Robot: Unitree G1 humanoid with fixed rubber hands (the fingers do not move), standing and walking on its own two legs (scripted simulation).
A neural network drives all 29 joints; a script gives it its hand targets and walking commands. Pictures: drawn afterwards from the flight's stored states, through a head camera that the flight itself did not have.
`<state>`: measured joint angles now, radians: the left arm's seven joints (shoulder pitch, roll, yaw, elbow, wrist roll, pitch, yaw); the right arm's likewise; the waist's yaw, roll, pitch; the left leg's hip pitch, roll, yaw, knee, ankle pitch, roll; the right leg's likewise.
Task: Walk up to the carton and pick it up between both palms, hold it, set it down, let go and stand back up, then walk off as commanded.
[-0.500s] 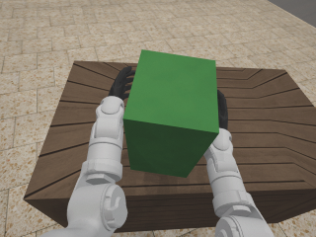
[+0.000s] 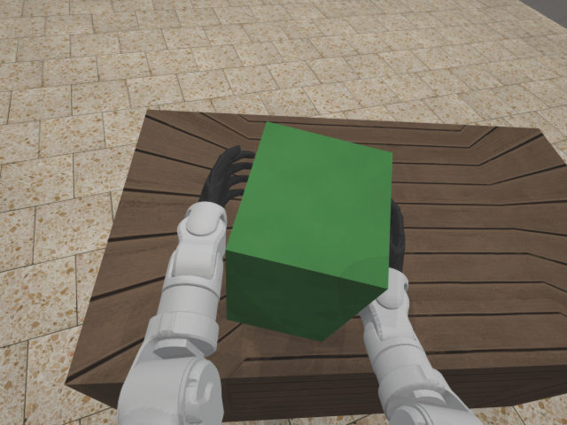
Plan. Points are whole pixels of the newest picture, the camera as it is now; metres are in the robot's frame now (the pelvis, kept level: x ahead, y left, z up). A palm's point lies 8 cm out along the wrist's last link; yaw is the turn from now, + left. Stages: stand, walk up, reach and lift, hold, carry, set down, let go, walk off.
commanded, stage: set down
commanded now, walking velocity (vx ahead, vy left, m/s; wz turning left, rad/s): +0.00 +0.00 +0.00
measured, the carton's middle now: (298, 247) +0.36 -0.02 +0.04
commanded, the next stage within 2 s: none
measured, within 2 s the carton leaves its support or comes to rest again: neither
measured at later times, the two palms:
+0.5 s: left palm (239, 230) +0.39 +0.06 +0.04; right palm (402, 289) +0.30 -0.18 +0.01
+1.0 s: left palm (252, 214) +0.41 +0.04 +0.06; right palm (410, 281) +0.31 -0.19 +0.02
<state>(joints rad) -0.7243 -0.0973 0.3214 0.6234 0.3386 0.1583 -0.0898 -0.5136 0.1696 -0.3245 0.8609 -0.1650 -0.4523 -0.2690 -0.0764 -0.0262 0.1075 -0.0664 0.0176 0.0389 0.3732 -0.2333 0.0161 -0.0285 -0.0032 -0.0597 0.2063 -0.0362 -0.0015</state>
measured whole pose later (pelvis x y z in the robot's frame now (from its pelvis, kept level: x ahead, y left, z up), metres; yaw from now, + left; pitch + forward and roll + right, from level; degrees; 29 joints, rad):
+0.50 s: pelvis -0.04 -0.01 -0.01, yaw -1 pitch +13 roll -4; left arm -0.78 -0.09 0.29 0.77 0.36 0.03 -0.03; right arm -0.55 0.17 -0.44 0.97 -0.19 -0.58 -0.23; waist -0.08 -0.03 -0.03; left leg -0.38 0.02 0.04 0.39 -0.24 0.04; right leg -0.30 0.00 -0.06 0.13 -0.04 -0.03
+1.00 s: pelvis -0.05 -0.03 -0.01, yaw -1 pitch +12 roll -3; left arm -1.05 -0.04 0.51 1.13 0.47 -0.04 -0.03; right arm -0.67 0.22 -0.65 0.93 -0.40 -0.38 -0.23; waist -0.08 -0.03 -0.02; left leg -0.38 0.02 0.04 0.39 -0.22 0.03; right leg -0.30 0.00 -0.06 0.13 -0.04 0.02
